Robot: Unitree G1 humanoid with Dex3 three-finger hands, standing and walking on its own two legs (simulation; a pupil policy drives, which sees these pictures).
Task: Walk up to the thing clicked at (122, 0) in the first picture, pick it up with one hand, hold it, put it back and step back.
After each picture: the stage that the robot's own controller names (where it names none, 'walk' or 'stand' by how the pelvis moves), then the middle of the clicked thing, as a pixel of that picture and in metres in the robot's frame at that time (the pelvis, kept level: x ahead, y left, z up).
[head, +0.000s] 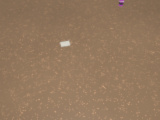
stand; (121, 1) +2.22 -0.61 -0.72
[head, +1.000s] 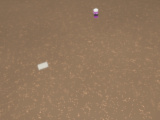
walk; (95, 13) +2.14 -0.10 -0.69
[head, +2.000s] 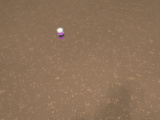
walk; (60, 33) +1.51 +0.32 -0.71
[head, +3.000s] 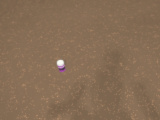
walk; (61, 66) +0.98 +0.28 -0.72
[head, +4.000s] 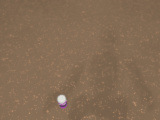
walk; (62, 101) +0.58 +0.22 -0.71
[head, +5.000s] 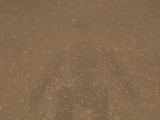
stand; out of the picture +0.34 +0.16 -0.71
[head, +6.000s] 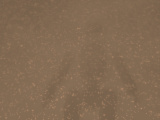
stand; out of the picture +0.30 +0.19 -0.72
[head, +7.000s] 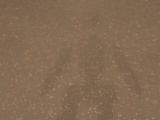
stand; out of the picture +0.33 +0.20 -0.71
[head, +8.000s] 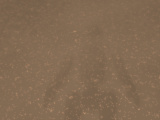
stand; out of the picture +0.29 +0.21 -0.72
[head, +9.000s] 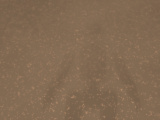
stand; out of the picture +0.29 +0.20 -0.73
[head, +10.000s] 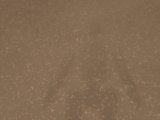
stand; out of the picture +0.29 +0.20 -0.73
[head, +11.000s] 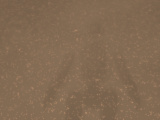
stand; out of the picture +0.28 +0.20 -0.73
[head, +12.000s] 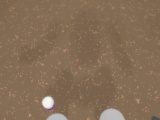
go down; (48, 103) +0.34 +0.18 -0.55
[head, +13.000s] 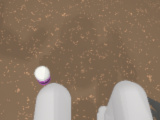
go down; (43, 76) +0.40 +0.18 -0.34
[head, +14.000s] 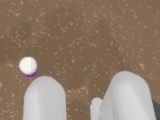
close in; (29, 68) +0.40 +0.19 -0.29
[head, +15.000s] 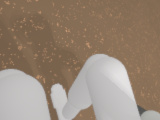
close; out of the picture +0.41 +0.23 -0.23
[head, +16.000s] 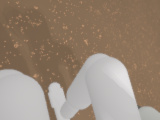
close; out of the picture +0.39 +0.23 -0.23
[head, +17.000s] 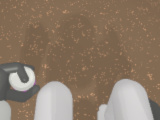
lift; (24, 83) +0.31 +0.21 -0.08
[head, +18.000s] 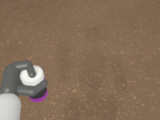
hold; (35, 84) +0.33 +0.17 +0.05
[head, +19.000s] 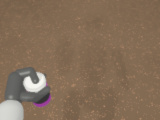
hold; (38, 90) +0.32 +0.17 +0.00
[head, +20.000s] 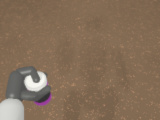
hold; (39, 89) +0.33 +0.17 +0.00
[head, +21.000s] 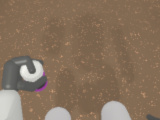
crouch; (35, 76) +0.37 +0.17 -0.06
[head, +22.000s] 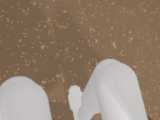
lower; out of the picture +0.41 +0.22 -0.20
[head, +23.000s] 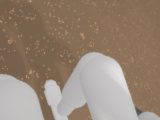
lower; out of the picture +0.42 +0.25 -0.24
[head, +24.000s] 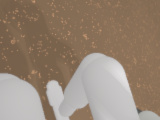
lower; out of the picture +0.42 +0.25 -0.24
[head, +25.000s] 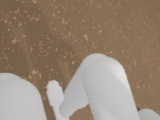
lower; out of the picture +0.41 +0.25 -0.24
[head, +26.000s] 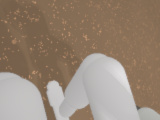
lower; out of the picture +0.41 +0.25 -0.24
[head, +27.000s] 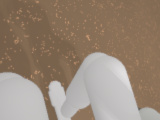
open; out of the picture +0.39 +0.22 -0.24
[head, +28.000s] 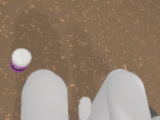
stand; (20, 61) +0.40 +0.19 -0.26
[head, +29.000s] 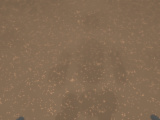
stand; out of the picture +0.33 +0.16 -0.63
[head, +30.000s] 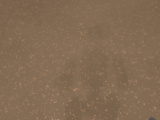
stand; out of the picture +0.34 +0.16 -0.67
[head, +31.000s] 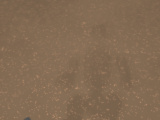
stand; out of the picture +0.34 +0.16 -0.67
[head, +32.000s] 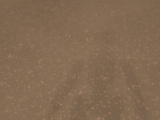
walk; out of the picture +0.36 +0.17 -0.72
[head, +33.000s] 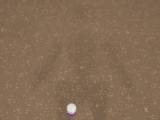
walk; (71, 110) +0.42 +0.07 -0.69
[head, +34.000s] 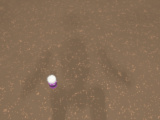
walk; (52, 81) +0.63 +0.23 -0.69
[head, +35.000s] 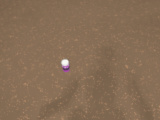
stand; (65, 65) +0.93 +0.21 -0.70
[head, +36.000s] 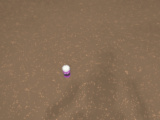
stand; (66, 71) +0.93 +0.19 -0.72
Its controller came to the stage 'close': yes
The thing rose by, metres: 0.72
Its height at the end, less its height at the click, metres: +0.00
